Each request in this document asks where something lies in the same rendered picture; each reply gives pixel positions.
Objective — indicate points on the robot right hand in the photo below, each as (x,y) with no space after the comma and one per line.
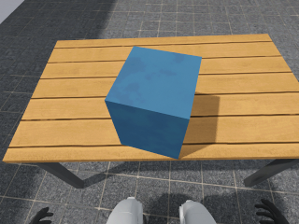
(275,214)

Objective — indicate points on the right robot thigh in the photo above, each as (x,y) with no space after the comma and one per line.
(194,213)

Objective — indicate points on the robot left hand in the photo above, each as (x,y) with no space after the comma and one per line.
(41,214)

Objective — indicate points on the robot thigh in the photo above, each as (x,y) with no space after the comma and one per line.
(194,213)
(128,211)

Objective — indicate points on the left robot thigh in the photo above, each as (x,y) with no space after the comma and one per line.
(128,211)

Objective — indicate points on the table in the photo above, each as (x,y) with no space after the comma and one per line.
(245,105)

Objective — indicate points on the carton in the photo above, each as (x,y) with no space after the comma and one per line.
(150,101)

